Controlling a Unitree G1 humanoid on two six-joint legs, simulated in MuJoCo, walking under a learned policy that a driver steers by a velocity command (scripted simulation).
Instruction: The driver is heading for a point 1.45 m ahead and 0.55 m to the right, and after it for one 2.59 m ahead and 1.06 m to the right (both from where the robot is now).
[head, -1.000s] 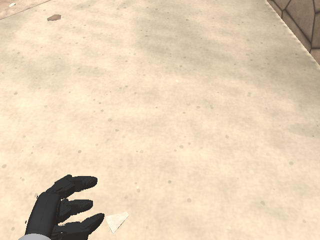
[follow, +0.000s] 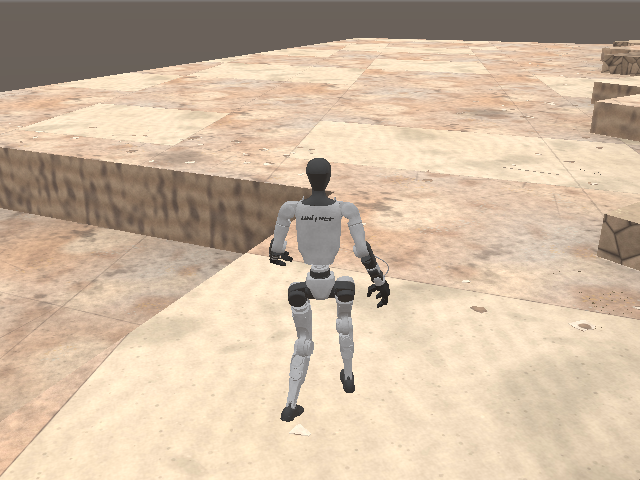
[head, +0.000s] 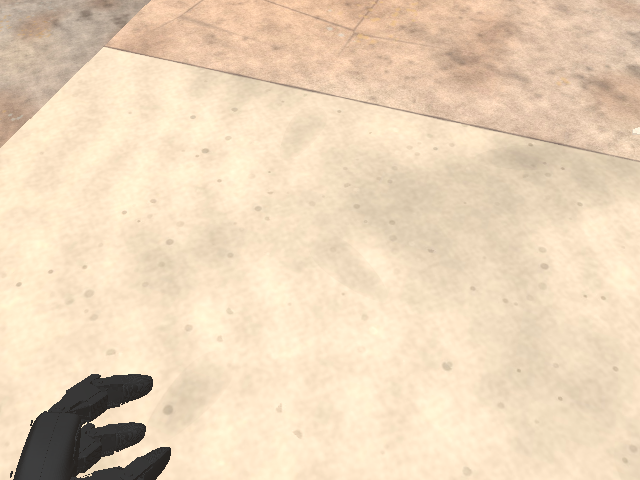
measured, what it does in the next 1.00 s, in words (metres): walks ahead, turning right: left foot, then right foot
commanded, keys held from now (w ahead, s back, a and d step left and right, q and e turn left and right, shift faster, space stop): w+q+shift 0.04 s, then w+e+shift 0.96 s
